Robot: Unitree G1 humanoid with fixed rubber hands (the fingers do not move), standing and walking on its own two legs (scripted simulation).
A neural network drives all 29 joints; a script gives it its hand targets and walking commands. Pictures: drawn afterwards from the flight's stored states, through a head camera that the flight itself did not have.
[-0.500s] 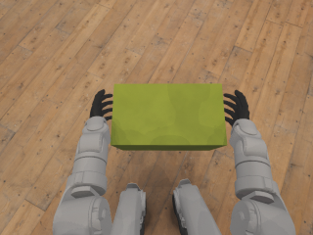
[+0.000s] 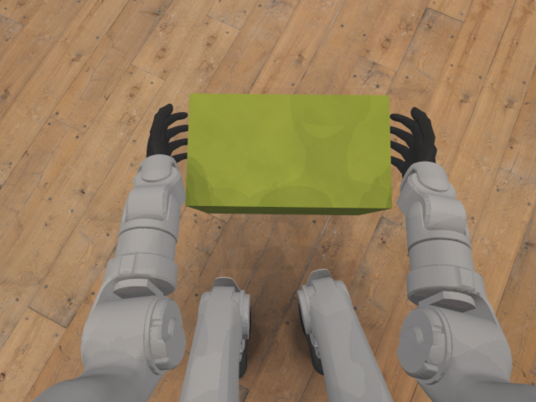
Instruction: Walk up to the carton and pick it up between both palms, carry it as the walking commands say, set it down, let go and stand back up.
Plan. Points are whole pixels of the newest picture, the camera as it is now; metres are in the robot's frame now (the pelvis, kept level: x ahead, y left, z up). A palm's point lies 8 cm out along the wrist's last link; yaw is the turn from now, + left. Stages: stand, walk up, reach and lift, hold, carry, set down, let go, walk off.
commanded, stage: set down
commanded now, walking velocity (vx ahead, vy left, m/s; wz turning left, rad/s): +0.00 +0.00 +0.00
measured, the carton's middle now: (285, 162) +0.47 -0.04 -0.16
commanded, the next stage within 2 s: none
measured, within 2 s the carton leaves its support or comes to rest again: neither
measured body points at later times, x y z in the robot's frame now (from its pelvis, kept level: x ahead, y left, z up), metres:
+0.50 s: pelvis -0.02 -0.01 -0.07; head +0.28 -0.02 +0.26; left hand +0.51 +0.14 -0.18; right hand +0.46 -0.23 -0.18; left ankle +0.10 +0.11 -0.50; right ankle +0.09 -0.11 -0.50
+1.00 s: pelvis -0.05 +0.00 -0.15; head +0.33 -0.02 +0.08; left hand +0.53 +0.13 -0.31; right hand +0.48 -0.23 -0.31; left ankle +0.10 +0.11 -0.50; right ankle +0.09 -0.11 -0.50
